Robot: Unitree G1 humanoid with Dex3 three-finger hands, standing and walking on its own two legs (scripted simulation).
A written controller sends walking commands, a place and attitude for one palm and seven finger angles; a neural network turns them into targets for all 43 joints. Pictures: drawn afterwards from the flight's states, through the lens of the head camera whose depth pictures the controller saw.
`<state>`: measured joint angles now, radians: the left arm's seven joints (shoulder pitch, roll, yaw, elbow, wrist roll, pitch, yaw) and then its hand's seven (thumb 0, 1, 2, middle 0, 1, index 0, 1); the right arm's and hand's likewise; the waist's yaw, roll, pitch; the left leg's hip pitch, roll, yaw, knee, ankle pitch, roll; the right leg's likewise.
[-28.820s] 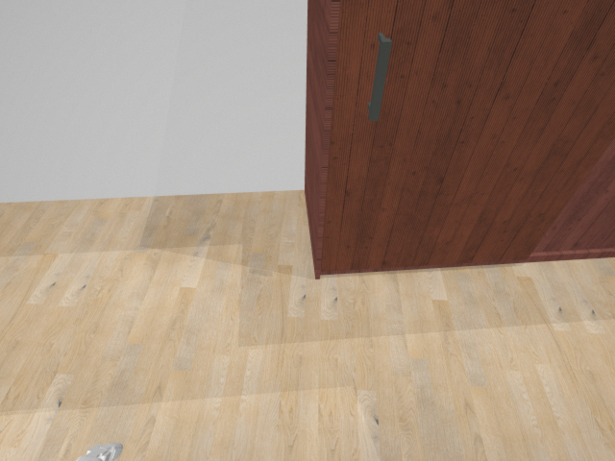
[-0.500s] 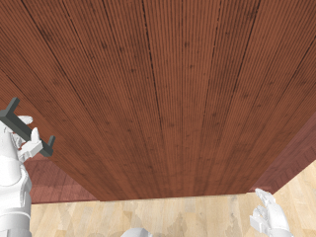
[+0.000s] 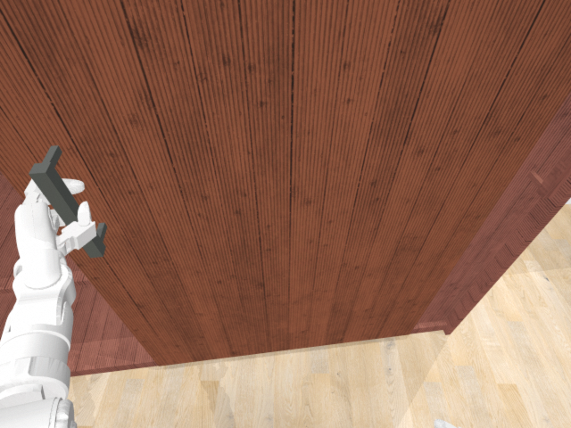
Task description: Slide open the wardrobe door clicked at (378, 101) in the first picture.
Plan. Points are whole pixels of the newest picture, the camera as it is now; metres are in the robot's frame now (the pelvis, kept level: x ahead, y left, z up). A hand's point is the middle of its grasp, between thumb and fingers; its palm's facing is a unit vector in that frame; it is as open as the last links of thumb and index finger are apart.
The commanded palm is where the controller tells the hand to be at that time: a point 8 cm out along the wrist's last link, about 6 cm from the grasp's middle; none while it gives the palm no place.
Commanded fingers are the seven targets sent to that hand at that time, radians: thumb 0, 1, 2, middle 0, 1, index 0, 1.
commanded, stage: stop walking and hold the door there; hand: left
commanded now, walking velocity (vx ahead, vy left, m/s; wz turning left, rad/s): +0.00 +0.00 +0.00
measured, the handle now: (77, 205) +0.42 +0.34 +0.09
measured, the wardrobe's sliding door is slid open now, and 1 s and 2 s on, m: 0.69 0.69 0.69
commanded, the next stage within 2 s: loosen the grip on the handle in 1.74 s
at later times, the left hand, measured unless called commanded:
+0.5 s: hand (85, 225) +0.37 +0.30 +0.09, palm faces +0.44 -0.85 -0.29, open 5.8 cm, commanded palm +0.33 +0.33 +0.07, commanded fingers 0.00 0.90 0.90 -0.45 -1.40 -0.45 -1.40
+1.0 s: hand (91, 231) +0.37 +0.30 +0.07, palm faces +0.31 -0.93 -0.18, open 5.6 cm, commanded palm +0.34 +0.32 +0.07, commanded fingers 0.00 0.90 0.90 -0.45 -1.40 -0.45 -1.40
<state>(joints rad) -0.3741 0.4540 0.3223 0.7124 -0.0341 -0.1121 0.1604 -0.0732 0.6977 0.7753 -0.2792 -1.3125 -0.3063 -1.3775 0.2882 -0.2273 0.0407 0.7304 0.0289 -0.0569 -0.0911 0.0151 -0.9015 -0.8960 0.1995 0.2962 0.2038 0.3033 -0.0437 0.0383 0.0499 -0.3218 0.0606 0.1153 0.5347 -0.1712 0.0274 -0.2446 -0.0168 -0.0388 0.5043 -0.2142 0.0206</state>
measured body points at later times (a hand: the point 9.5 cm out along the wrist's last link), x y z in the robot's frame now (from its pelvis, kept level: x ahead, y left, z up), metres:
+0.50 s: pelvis +0.00 +0.00 +0.00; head -0.01 -0.01 +0.45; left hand +0.34 +0.34 +0.11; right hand +0.08 -0.28 -0.12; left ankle +0.08 +0.10 -0.73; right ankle +0.04 -0.13 -0.73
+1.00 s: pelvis -0.02 +0.07 -0.01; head +0.05 +0.08 +0.44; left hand +0.35 +0.35 +0.09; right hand +0.15 -0.11 -0.13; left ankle +0.03 +0.21 -0.73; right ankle -0.01 +0.00 -0.72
